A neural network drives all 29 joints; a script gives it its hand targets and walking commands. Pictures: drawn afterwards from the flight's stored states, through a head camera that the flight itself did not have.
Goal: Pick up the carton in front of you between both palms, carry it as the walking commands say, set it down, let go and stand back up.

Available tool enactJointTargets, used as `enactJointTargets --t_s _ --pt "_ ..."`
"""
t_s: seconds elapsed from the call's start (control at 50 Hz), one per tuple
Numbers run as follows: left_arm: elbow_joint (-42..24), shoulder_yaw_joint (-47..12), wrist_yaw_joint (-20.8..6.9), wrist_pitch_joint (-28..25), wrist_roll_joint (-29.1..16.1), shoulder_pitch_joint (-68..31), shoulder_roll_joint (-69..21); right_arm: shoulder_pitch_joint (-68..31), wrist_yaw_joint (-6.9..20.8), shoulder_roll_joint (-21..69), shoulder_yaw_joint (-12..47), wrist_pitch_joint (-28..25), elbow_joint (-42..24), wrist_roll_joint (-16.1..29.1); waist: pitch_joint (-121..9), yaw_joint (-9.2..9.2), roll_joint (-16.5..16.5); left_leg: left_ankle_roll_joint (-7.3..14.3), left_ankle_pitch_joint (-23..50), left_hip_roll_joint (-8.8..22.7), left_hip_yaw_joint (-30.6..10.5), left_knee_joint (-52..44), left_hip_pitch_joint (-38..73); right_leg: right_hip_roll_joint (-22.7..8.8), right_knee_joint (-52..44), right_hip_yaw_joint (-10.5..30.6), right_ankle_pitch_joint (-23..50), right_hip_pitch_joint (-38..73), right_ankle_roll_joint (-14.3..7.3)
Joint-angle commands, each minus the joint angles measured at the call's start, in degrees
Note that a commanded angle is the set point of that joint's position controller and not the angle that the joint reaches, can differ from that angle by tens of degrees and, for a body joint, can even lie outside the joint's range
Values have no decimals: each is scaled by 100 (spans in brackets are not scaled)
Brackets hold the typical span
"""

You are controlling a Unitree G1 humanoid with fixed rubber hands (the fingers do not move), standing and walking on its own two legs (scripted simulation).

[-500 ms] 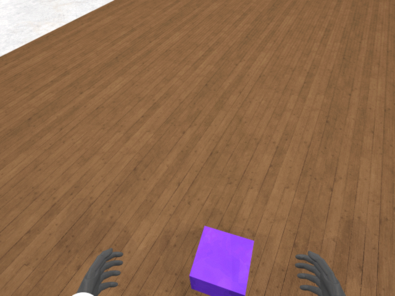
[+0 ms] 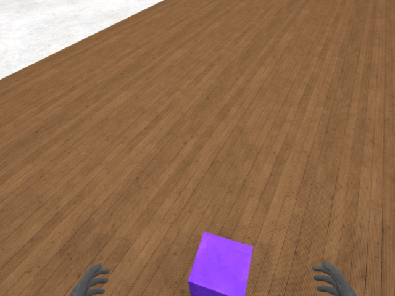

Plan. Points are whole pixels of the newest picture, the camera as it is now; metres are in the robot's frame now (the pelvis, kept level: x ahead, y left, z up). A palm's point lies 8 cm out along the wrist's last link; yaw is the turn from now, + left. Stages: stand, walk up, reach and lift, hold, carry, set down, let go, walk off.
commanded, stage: stand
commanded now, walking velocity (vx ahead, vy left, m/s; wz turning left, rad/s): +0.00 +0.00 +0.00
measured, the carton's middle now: (220, 273) +0.37 -0.05 -0.64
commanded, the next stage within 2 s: none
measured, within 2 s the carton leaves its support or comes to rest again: neither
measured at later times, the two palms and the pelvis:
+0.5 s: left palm out of the picture +0.12 +0.28 -0.08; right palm out of the picture +0.15 -0.29 -0.09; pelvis +0.02 -0.01 +0.00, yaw +1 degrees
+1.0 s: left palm out of the picture +0.09 +0.30 -0.08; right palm out of the picture +0.11 -0.31 -0.10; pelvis +0.01 -0.01 +0.01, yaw +1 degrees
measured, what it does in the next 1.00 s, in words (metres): stands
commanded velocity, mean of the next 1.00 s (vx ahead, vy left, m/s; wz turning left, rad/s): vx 0.00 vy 0.00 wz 0.00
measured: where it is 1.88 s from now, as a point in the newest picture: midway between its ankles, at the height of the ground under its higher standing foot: outside the picture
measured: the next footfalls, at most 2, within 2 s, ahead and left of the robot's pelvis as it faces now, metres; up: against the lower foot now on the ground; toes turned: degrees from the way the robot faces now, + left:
none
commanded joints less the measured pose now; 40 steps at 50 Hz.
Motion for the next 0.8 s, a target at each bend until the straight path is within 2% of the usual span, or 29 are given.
enactJointTargets --t_s 0.0,0.12,0.3,0.48,0.78 --pt "-182 312 30 -242 8 -319 910 -285 -8 -755 -203 -420 -80 -27 -157 17 -182 12 158 273 -289 -512 -215 -469 -781 441 -282 -313 7" --pt "256 311 55 -319 -49 -211 1072 -233 -56 -976 -174 -561 402 -17 -440 65 -235 13 1223 387 -349 -493 -51 -541 -540 397 1128 167 -32" --pt "752 252 106 -339 -96 -214 1275 -161 -115 -1150 -102 -593 885 29 -422 60 -175 4 1853 460 -385 -535 102 -628 -558 420 1844 435 -63" --pt "1133 189 100 -348 -137 -365 1313 -253 -139 -1223 -27 -612 1212 63 -376 68 -118 -6 1953 514 -412 -688 156 -673 -680 443 1955 616 -67" --pt "1639 117 56 -359 -167 -578 1417 -341 -125 -1368 60 -660 1707 81 -208 78 -138 34 1577 586 -486 -1071 158 -728 -991 497 1459 696 -80"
